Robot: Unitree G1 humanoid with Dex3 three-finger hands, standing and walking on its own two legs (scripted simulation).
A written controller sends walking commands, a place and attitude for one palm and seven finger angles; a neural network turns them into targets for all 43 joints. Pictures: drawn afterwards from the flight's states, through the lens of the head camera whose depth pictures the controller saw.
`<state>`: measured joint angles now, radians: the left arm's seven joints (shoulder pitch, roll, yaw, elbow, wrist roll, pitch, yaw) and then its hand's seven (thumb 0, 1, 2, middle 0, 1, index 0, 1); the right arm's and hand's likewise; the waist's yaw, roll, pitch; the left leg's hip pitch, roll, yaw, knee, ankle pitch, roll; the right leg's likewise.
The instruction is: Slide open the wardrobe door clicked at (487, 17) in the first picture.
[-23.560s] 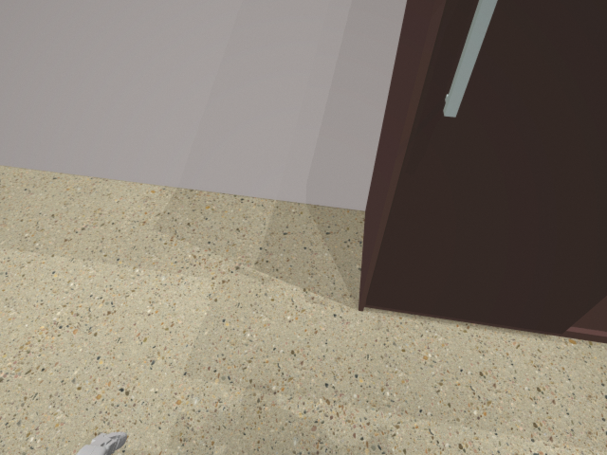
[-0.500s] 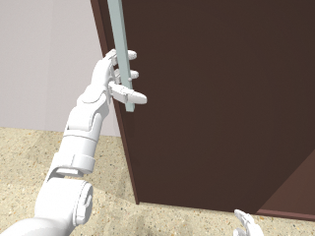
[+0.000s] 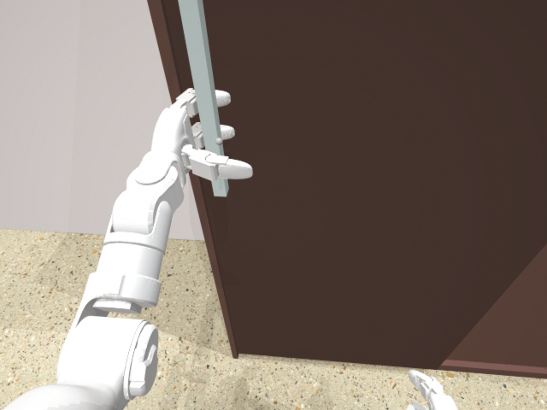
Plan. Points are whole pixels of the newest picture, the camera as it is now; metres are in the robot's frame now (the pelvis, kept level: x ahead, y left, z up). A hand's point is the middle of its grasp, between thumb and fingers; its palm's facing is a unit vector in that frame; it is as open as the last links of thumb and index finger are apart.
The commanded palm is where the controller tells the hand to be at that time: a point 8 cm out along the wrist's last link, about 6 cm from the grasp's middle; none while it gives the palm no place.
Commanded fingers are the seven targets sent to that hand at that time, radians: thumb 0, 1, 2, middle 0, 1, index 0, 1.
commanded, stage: grip the handle and tug to test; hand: left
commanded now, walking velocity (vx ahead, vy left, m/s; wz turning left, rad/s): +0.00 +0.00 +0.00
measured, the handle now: (210, 100) +0.47 +0.11 +0.26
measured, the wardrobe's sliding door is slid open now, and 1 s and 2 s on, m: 0.00 0.00 0.00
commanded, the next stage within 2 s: tug the door sideways, standing still in 1.26 s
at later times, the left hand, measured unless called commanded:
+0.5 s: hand (219, 139) +0.41 +0.10 +0.23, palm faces -0.05 -1.00 +0.00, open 6.2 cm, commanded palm +0.39 +0.15 +0.22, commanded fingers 0.00 0.90 0.90 -0.45 -1.40 -0.45 -1.40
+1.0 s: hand (220, 139) +0.41 +0.09 +0.23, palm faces -0.05 -1.00 +0.00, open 5.9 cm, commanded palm +0.38 +0.15 +0.22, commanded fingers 0.00 0.90 0.90 -0.45 -1.40 -0.45 -1.40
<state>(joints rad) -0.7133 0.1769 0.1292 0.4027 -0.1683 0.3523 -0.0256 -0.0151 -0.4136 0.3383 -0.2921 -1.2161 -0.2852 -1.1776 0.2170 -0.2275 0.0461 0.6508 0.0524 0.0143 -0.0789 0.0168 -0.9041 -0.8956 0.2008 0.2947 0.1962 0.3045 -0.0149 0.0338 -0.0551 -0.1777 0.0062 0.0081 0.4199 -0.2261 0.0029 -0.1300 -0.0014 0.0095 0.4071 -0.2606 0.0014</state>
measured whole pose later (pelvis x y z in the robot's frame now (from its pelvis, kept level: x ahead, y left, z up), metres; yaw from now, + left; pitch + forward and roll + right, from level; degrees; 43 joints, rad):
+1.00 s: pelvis +0.01 -0.01 +0.00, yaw +0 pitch +0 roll +0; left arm -0.69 0.17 0.13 0.35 -0.17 0.37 -0.02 0.00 0.72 0.81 -0.35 -1.37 -0.34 -1.34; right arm 0.20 -0.23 0.04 0.64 0.05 0.03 -0.08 0.02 -0.90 -0.90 0.20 0.29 0.20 0.30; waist -0.01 0.04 -0.06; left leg -0.17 0.01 0.00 0.41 -0.23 0.00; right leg -0.13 0.00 0.00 0.40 -0.27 -0.01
